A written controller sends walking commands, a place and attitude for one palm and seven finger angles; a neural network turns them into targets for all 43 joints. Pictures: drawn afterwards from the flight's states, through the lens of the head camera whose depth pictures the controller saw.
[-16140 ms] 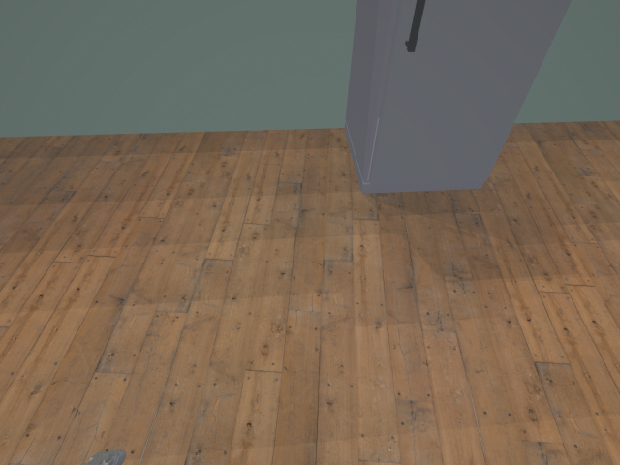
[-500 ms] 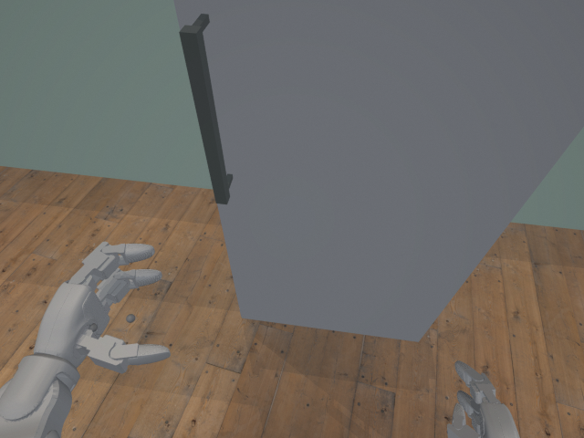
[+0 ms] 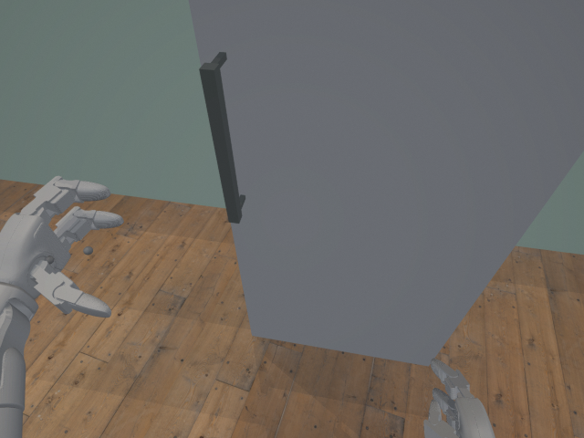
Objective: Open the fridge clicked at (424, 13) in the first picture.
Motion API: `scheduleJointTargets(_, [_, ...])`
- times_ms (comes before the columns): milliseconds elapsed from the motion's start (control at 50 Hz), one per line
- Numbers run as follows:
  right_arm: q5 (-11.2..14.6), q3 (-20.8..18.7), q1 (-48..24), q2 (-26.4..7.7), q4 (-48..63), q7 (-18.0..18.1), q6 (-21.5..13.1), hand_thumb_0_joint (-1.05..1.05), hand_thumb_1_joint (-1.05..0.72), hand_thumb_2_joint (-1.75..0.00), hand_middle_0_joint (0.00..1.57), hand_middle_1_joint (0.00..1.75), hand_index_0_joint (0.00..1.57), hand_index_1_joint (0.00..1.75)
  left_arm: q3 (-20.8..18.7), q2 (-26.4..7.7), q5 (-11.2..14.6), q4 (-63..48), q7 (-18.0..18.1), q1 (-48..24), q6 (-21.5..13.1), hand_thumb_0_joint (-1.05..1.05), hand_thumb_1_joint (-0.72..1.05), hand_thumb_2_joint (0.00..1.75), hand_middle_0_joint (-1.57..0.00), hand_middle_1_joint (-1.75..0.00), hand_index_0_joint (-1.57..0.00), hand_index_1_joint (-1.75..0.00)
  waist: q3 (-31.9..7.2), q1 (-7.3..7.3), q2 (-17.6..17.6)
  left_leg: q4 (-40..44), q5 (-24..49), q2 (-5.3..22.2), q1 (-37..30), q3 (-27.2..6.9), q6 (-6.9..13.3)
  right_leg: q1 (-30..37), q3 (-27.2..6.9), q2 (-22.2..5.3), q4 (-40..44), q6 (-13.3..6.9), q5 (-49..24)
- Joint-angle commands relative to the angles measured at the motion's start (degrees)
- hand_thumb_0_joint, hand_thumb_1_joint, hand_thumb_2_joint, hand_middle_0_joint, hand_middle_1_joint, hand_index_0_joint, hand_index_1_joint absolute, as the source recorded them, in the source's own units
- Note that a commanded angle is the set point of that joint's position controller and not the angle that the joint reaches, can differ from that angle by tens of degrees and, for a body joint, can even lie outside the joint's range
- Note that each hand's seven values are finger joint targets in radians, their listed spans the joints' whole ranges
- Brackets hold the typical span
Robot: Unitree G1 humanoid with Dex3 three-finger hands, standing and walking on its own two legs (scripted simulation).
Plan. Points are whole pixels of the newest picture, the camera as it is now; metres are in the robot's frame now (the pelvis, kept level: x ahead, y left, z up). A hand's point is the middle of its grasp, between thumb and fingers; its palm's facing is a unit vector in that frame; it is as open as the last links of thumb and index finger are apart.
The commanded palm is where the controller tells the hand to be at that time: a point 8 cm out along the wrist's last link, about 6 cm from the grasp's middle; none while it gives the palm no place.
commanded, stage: raise the hand to about handle height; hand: left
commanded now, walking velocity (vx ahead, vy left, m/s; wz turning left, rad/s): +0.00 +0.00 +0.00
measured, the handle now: (228, 149) +0.53 +0.18 +0.12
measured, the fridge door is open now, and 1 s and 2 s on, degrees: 0 0 0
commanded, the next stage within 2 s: move the hooked fingers beside the handle in 0.52 s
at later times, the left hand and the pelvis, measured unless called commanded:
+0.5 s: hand (109, 249) +0.28 +0.26 +0.15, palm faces +0.03 -1.00 -0.09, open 14.0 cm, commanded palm +0.24 +0.30 +0.15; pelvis +0.00 -0.01 +0.00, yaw -1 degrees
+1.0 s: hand (134, 225) +0.32 +0.25 +0.14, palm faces -0.02 -1.00 -0.05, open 14.0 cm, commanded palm +0.29 +0.30 +0.15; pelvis +0.00 -0.01 +0.00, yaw -1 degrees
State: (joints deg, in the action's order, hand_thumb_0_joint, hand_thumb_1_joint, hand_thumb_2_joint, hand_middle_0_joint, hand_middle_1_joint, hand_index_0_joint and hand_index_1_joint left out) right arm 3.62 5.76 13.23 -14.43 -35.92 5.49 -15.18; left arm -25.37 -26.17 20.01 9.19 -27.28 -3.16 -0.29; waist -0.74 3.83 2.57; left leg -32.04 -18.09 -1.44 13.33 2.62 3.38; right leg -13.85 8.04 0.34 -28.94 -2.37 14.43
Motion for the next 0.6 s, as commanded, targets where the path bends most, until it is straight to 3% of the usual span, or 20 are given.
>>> scheduleJointTargets(0, [0.71,-3.46,-5.73,-8.80,8.80,1.03,-2.38,0.00,-0.90,-0.90,0.20,0.30,0.20,0.30,-4.78,-16.19,0.77,-4.04,-2.22,-17.83,0.43,0.00,-0.50,0.30,-0.30,-1.20,-0.30,-1.20,-6.80,-1.78,2.40,6.59,11.65,1.94,-1.31,-6.87,-2.18,1.69,-5.37,-0.43,4.07,0.08,-8.27])
scheduleJointTargets(60, [0.90,-3.74,-5.83,-9.02,9.64,0.34,-1.86,0.00,-0.90,-0.90,0.20,0.30,0.20,0.30,-2.89,-13.53,1.18,-1.79,-4.14,-14.25,2.48,0.00,-0.50,0.30,-0.30,-1.20,-0.30,-1.20,-8.64,-1.65,-1.09,5.17,13.73,1.97,-0.77,-6.14,-1.76,2.98,-6.28,-1.00,3.13,0.30,-11.26])
scheduleJointTargets(120, [0.70,-3.97,-6.63,-8.76,11.13,-0.30,-2.02,0.00,-0.90,-0.90,0.20,0.30,0.20,0.30,-5.09,-15.74,1.64,-7.13,-3.84,-15.03,1.14,0.00,-0.50,0.30,-0.30,-1.20,-0.30,-1.20,-12.80,-0.83,-0.38,4.67,14.52,1.79,-2.04,-6.38,-1.77,3.82,-6.32,-0.82,2.50,0.30,-11.28])
scheduleJointTargets(180, [0.34,-4.13,-6.88,-8.31,11.32,-0.58,-2.19,0.00,-0.90,-0.90,0.20,0.30,0.20,0.30,-8.30,-18.05,2.34,-10.65,-2.14,-15.04,-1.43,0.00,-0.50,0.30,-0.30,-1.20,-0.30,-1.20,-13.79,-0.28,0.62,4.38,14.37,1.69,-1.67,-5.61,-1.56,5.41,-7.42,-0.99,2.77,0.32,-11.16])
scheduleJointTargets(240, [0.15,-4.14,-6.41,-8.25,10.86,-0.37,-2.35,0.00,-0.90,-0.90,0.20,0.30,0.20,0.30,-9.91,-19.58,1.64,-12.32,0.33,-15.46,-2.86,0.00,-0.50,0.30,-0.30,-1.20,-0.30,-1.20,-11.66,0.15,2.99,5.50,14.02,1.85,-2.14,-5.45,-1.71,4.75,-6.59,-0.48,3.38,0.10,-9.74])
scheduleJointTargets(260, [0.32,-4.07,-6.69,-8.00,10.86,-0.22,-2.37,0.00,-0.90,-0.90,0.20,0.30,0.20,0.30,-9.43,-18.72,1.43,-12.46,0.82,-16.20,-2.87,0.00,-0.50,0.30,-0.30,-1.20,-0.30,-1.20,-10.85,-0.25,5.36,5.97,13.88,1.77,-2.37,-5.25,-1.75,4.38,-6.66,-0.60,3.65,0.03,-9.93])
scheduleJointTargets(320, [0.64,-4.14,-6.00,-7.91,10.30,0.33,-2.45,0.00,-0.90,-0.90,0.20,0.30,0.20,0.30,-6.89,-16.27,0.22,-10.89,1.52,-16.14,-1.95,0.00,-0.50,0.30,-0.30,-1.20,-0.30,-1.20,-8.37,-1.22,7.64,6.61,12.42,1.92,-2.90,-5.08,-1.83,2.56,-6.19,-0.68,4.26,0.15,-8.58])
scheduleJointTargets(360, [0.65,-4.14,-5.74,-8.14,10.27,0.48,-2.25,0.00,-0.90,-0.90,0.20,0.30,0.20,0.30,-5.52,-15.50,0.01,-10.14,0.89,-16.40,-0.93,0.00,-0.50,0.30,-0.30,-1.20,-0.30,-1.20,-8.29,-1.59,3.42,6.68,12.67,2.04,-2.63,-5.16,-1.52,3.28,-6.32,-0.61,4.35,0.42,-9.67])
scheduleJointTargets(460, [0.81,-4.20,-5.91,-8.61,10.25,0.67,-2.06,0.00,-0.90,-0.90,0.20,0.30,0.20,0.30,-5.39,-15.41,0.84,-7.11,-1.19,-15.31,0.11,0.00,-0.50,0.30,-0.30,-1.20,-0.30,-1.20,-9.47,-1.68,-0.98,5.73,11.09,1.83,-1.49,-5.11,-1.09,3.69,-7.52,-0.82,4.38,1.00,-8.95])
scheduleJointTargets(540, [0.69,-4.08,-6.52,-8.51,10.39,0.41,-1.94,0.00,-0.90,-0.90,0.20,0.30,0.20,0.30,-6.25,-16.17,1.54,-7.42,-1.54,-15.19,-0.05,0.00,-0.50,0.30,-0.30,-1.20,-0.30,-1.20,-10.15,-0.95,0.46,4.58,12.08,1.74,-0.87,-4.90,-1.22,4.44,-8.49,-1.23,3.90,0.96,-10.01])
scheduleJointTargets(580, [0.82,-4.08,-6.65,-8.16,10.43,0.41,-2.02,0.00,-0.90,-0.90,0.20,0.30,0.20,0.30,-6.36,-16.10,1.51,-8.26,-1.24,-16.20,-0.59,0.00,-0.50,0.30,-0.30,-1.20,-0.30,-1.20,-10.88,-1.29,0.67,4.68,12.09,1.66,-0.90,-4.84,-1.19,4.67,-8.20,-1.27,3.71,1.05,-10.18])
